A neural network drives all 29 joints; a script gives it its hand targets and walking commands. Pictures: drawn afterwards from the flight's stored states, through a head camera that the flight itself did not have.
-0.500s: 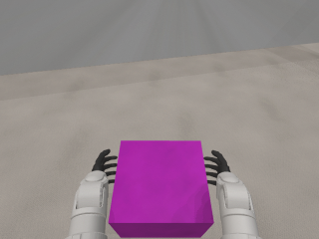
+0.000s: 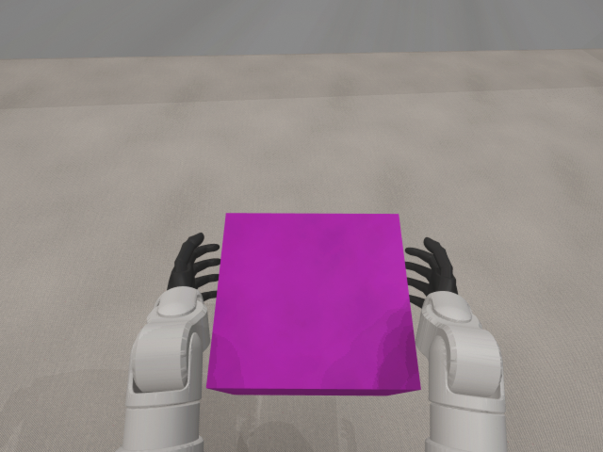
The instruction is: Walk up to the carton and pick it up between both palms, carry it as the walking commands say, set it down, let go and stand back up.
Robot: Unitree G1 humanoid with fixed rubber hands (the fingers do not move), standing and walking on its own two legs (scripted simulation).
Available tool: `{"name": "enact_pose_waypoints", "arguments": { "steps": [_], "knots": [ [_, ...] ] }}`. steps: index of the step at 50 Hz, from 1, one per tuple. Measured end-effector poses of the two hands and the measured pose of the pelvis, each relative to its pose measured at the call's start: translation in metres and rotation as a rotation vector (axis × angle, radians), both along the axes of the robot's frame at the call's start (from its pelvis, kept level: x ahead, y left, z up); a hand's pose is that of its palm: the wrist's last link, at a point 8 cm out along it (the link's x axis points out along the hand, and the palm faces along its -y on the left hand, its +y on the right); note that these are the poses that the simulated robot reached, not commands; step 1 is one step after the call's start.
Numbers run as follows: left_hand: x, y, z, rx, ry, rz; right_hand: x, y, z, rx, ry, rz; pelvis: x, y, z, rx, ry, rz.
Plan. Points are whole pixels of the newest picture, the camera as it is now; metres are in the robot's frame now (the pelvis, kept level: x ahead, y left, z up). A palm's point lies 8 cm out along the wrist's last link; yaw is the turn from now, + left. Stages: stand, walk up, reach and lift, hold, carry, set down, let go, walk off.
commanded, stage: carry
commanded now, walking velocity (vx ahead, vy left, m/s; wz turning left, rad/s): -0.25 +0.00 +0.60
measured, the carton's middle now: (311, 310) +0.33 -0.02 +0.01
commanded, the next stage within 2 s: none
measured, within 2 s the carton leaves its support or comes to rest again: neither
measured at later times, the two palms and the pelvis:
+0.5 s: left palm out of the picture +0.08 +0.17 +0.11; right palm (453, 435) +0.14 -0.13 +0.10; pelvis -0.14 -0.03 +0.02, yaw +14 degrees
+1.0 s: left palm out of the picture -0.21 +0.23 +0.09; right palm out of the picture -0.03 -0.02 +0.10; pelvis -0.32 -0.05 +0.01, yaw +33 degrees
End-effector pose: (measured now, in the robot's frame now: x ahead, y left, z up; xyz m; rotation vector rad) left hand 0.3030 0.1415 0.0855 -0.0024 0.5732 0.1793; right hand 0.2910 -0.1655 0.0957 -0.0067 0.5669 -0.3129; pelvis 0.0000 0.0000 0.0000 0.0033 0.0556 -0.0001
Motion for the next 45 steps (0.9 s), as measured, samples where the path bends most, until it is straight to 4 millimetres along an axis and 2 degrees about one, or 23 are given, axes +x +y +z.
{"name": "enact_pose_waypoints", "arguments": {
  "steps": [2,6,11,15,19,21,24,30,33,36,41,45],
  "knots": [
    [-0.014,0.016,0.001,-0.016,-0.012,0.043,-0.003,0.016,0.004,-0.001,-0.012,0.036,-0.007,0.006,-0.005,0.002,0.01,0.027],
    [-0.056,0.043,0.004,-0.025,0.046,0.133,-0.02,0.043,0.003,0.004,0.049,0.122,-0.026,0.01,0.001,-0.014,0.016,0.056],
    [-0.103,0.056,0.013,-0.028,0.075,0.202,-0.048,0.059,0.008,0.002,0.081,0.19,-0.05,0.008,0.009,-0.038,0.028,0.105],
    [-0.132,0.053,0.021,-0.019,0.074,0.222,-0.072,0.056,0.013,0.013,0.081,0.207,-0.072,0.0,0.012,-0.048,0.041,0.143],
    [-0.163,0.041,0.025,0.001,0.073,0.228,-0.101,0.044,0.011,0.034,0.08,0.212,-0.099,-0.012,0.011,-0.05,0.051,0.18],
    [-0.18,0.034,0.026,0.022,0.076,0.231,-0.117,0.038,0.007,0.053,0.082,0.216,-0.113,-0.019,0.009,-0.052,0.047,0.199],
    [-0.212,0.027,0.027,0.03,0.115,0.252,-0.142,0.032,0.006,0.051,0.122,0.242,-0.131,-0.029,0.016,-0.012,0.029,0.231],
    [-0.263,0.028,0.044,0.039,0.09,0.316,-0.172,0.038,0.022,0.058,0.095,0.307,-0.162,-0.037,0.024,0.063,0.007,0.291],
    [-0.288,0.036,0.049,0.041,0.06,0.359,-0.183,0.05,0.03,0.061,0.066,0.349,-0.182,-0.038,0.022,0.071,0.011,0.34],
    [-0.322,0.05,0.047,0.032,0.052,0.418,-0.199,0.071,0.031,0.053,0.06,0.406,-0.205,-0.037,0.018,0.064,0.017,0.392],
    [-0.397,0.081,0.02,-0.017,0.065,0.53,-0.242,0.115,0.017,-0.001,0.075,0.52,-0.252,-0.029,0.002,0.041,0.019,0.477],
    [-0.462,0.088,0.002,-0.06,0.138,0.62,-0.284,0.136,0.003,-0.056,0.147,0.615,-0.287,-0.033,0.007,0.009,0.002,0.529]
  ]
}}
